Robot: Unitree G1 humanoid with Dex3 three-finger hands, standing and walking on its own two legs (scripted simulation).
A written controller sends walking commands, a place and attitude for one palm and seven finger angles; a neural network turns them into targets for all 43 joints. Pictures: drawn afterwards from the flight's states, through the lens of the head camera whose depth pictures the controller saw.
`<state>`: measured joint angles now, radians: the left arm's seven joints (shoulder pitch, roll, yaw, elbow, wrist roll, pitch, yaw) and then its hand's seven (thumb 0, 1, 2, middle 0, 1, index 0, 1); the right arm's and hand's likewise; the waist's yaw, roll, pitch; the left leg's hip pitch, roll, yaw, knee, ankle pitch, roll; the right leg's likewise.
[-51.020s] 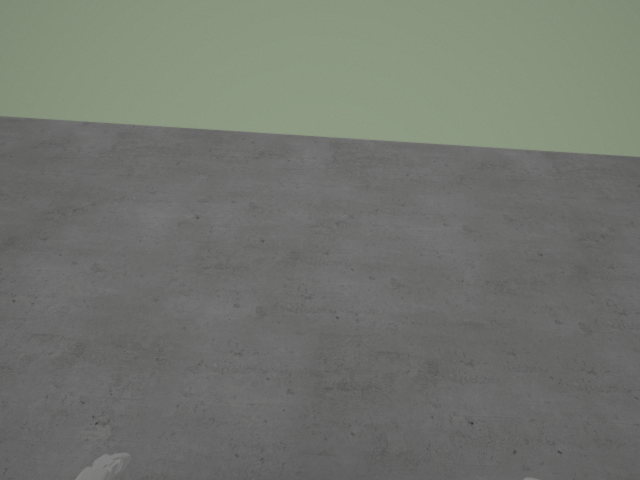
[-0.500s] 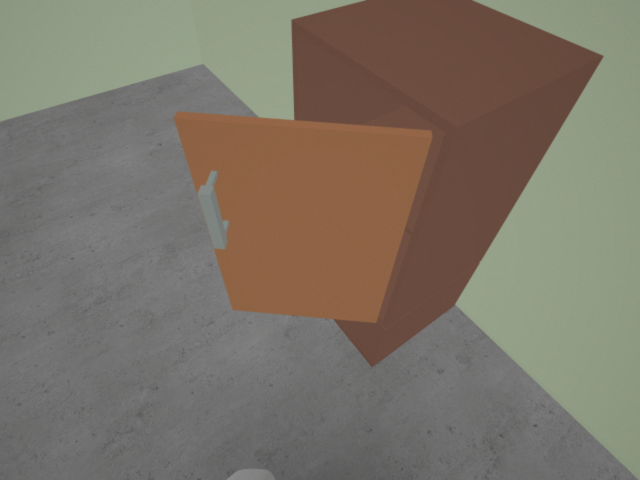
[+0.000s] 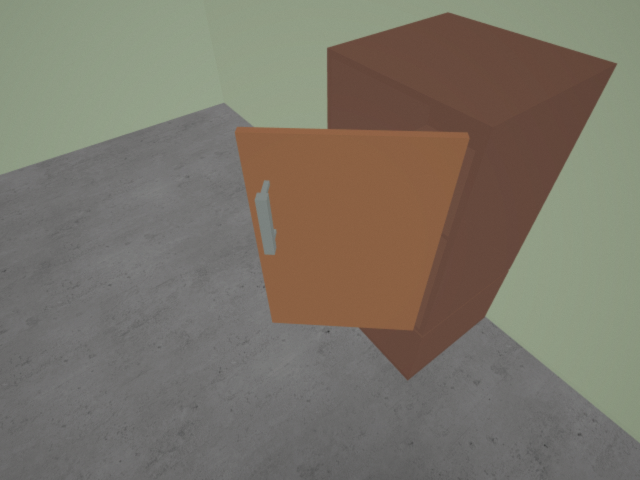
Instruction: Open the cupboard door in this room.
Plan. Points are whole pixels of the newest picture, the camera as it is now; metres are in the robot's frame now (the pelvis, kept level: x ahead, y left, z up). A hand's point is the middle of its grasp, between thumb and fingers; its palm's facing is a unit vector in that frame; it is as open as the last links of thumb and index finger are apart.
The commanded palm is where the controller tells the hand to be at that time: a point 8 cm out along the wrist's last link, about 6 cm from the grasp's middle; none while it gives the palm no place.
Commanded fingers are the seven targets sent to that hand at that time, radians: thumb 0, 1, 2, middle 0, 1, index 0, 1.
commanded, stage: come to a stop and stand still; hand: left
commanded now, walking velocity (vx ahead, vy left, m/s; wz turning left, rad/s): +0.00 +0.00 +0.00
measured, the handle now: (268, 218) +0.58 +0.15 -0.03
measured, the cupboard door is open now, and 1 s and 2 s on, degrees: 49 49 49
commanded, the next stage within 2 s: look again from close up in 0.16 s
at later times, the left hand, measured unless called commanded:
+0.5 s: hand out of the picture -0.01 +0.14 -0.17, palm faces +0.04 -0.99 -0.15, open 7.3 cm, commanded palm none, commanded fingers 0.00 0.90 0.90 -0.20 -0.30 -0.20 -0.30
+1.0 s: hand (214, 407) +0.22 +0.16 -0.03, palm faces +0.34 -0.93 -0.13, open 7.5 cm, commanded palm +0.13 +0.20 -0.06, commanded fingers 0.00 0.67 0.80 -0.22 -0.45 -0.22 -0.45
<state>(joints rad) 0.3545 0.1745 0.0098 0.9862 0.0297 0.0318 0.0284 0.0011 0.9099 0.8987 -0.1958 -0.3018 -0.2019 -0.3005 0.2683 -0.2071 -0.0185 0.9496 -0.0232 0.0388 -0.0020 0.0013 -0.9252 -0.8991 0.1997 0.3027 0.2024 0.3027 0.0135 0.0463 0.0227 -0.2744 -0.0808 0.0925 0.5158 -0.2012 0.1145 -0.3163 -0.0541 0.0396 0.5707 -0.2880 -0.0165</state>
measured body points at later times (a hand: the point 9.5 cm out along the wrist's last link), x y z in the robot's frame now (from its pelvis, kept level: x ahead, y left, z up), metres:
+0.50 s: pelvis +0.00 -0.02 +0.01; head +0.00 -0.02 +0.46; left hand -0.01 +0.19 -0.16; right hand +0.02 -0.25 -0.15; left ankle +0.06 +0.04 -0.73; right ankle +0.07 -0.16 -0.73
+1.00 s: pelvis +0.05 -0.05 -0.01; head +0.03 -0.06 +0.44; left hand +0.19 +0.21 -0.02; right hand +0.15 -0.29 -0.12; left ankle +0.06 +0.04 -0.73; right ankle +0.07 -0.17 -0.73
